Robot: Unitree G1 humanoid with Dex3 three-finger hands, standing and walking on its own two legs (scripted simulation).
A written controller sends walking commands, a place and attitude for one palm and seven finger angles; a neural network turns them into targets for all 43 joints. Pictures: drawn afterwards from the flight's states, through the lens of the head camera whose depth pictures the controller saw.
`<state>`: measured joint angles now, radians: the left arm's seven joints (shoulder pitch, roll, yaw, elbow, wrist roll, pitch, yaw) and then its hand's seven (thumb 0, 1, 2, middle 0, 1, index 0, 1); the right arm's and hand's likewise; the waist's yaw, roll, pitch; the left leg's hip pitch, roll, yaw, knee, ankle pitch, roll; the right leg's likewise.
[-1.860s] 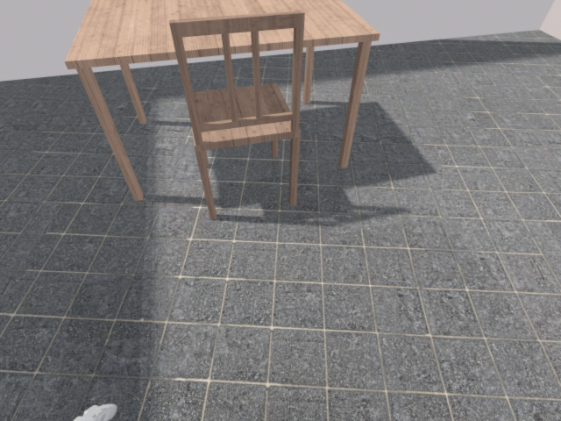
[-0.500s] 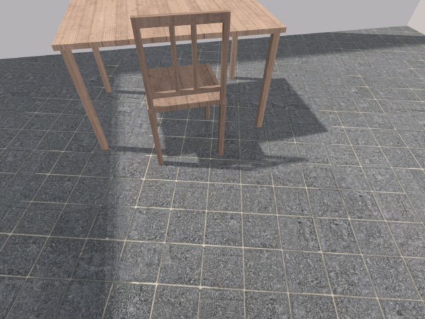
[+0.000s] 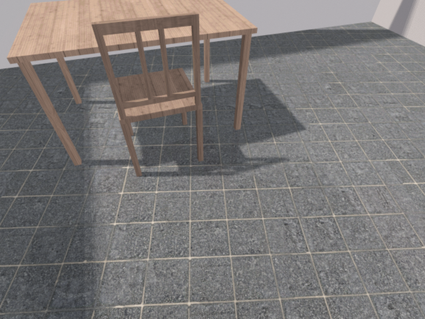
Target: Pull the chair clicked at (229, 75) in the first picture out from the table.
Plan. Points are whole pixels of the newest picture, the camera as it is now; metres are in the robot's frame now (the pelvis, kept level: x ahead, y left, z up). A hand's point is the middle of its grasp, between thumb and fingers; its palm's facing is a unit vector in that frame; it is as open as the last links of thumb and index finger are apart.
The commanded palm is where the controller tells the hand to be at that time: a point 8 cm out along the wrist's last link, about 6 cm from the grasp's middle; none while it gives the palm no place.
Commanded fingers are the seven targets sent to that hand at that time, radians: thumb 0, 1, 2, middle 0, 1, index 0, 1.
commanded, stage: walk to a spot facing it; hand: left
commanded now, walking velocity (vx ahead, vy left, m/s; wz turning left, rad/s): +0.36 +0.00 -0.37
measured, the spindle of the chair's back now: (144, 67) +1.10 +0.39 -0.08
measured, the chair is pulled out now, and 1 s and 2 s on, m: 0.00 0.00 0.00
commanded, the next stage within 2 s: turn to face it in 1.06 s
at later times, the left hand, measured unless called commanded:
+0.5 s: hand out of the picture +0.13 +0.21 -0.19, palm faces -0.03 -0.99 -0.14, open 7.4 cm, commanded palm none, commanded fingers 0.00 0.90 0.90 -0.20 -0.30 -0.20 -0.30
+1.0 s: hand (179, 175) +0.57 +0.15 -0.16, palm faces -0.37 -0.92 -0.12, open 7.4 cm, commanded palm none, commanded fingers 0.00 0.90 0.90 -0.20 -0.30 -0.20 -0.30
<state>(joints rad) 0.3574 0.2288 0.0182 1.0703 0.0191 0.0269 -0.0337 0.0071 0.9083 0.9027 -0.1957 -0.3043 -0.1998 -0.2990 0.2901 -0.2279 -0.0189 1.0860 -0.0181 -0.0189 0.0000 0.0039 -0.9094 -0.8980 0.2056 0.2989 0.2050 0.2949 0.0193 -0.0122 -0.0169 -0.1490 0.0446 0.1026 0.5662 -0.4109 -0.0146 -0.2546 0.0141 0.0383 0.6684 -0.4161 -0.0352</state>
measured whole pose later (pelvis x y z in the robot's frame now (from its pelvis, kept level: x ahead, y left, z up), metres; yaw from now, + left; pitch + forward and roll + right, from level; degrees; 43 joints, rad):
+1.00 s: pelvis +0.42 +0.03 +0.01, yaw -21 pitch -1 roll -1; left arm 0.14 0.16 0.07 0.97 0.03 0.05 -0.04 0.01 0.91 0.90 -0.19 -0.30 -0.19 -0.30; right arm 0.49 -0.11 -0.02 1.11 -0.02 -0.07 -0.03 0.00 -0.92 -0.90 0.20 0.30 0.20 0.29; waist -0.05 -0.01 0.07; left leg 0.08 0.02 0.39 0.34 -0.41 0.04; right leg -0.59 -0.06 -0.15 0.81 -0.15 -0.02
